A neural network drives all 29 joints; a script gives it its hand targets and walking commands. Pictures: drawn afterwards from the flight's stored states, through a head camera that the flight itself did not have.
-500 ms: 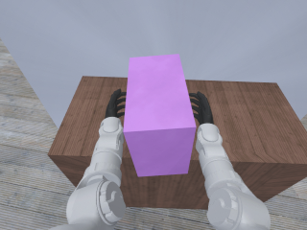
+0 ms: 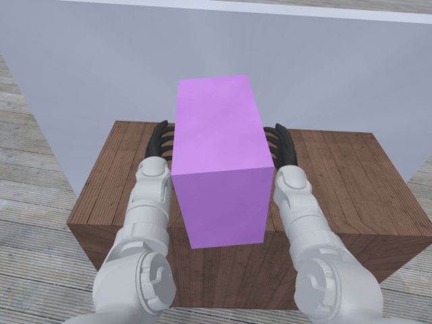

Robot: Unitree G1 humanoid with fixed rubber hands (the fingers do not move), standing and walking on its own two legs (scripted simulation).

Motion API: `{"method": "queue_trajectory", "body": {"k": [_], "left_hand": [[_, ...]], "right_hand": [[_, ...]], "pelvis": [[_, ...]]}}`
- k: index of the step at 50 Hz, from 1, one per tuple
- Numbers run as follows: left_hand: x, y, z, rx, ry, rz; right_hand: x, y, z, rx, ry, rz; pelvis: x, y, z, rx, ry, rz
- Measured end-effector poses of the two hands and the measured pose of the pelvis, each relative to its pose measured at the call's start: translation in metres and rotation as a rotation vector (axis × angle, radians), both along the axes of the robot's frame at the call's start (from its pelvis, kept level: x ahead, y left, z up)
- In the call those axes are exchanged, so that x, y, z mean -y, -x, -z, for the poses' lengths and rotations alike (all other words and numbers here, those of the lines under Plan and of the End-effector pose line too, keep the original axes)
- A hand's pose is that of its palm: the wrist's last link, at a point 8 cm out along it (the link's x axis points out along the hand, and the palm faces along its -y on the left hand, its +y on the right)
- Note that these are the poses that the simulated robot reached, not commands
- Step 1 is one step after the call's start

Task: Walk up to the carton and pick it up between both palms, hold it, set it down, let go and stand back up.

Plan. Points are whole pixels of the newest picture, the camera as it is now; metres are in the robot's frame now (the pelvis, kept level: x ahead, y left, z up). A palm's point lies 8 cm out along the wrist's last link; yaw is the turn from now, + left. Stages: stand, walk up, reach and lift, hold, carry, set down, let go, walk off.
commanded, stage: reach and lift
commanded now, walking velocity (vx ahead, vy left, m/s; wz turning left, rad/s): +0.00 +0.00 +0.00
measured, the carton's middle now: (220, 159) +0.46 +0.02 +0.06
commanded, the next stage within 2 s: none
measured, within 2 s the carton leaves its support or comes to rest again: neither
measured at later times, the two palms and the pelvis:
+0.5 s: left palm (157, 149) +0.39 +0.14 +0.15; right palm (296, 158) +0.38 -0.11 +0.15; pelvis -0.01 +0.00 +0.00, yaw +1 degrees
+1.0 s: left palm (152, 140) +0.38 +0.15 +0.18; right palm (299, 152) +0.37 -0.11 +0.17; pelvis -0.02 +0.00 +0.00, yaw +1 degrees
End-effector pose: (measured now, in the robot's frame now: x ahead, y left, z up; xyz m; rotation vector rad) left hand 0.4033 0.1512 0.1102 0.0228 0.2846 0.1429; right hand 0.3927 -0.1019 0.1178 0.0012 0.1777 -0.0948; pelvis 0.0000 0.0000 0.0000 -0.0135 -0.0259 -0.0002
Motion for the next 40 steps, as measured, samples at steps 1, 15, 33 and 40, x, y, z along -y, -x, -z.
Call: {"method": "queue_trajectory", "body": {"k": [1, 15, 33, 40], "left_hand": [[0.0, 0.0, 0.0, 0.001, -0.002, 0.0], [0.01, 0.007, -0.013, -0.009, -0.032, 0.011], [0.006, 0.018, -0.054, 0.027, -0.035, 0.008], [0.004, 0.023, -0.057, 0.02, -0.043, 0.011]], "right_hand": [[0.0, 0.0, 0.0, 0.001, -0.001, 0.0], [0.009, 0.01, -0.006, -0.004, -0.012, 0.013], [0.007, 0.019, -0.046, 0.034, -0.021, 0.009], [0.004, 0.023, -0.047, 0.034, -0.032, 0.007]], "pelvis": [[0.0, 0.0, 0.0, 0.002, 0.001, -0.001], [0.002, 0.004, 0.001, 0.035, 0.005, -0.006], [0.002, 0.015, 0.002, 0.082, 0.003, -0.017], [-0.001, 0.017, 0.002, 0.09, 0.005, -0.021]]}}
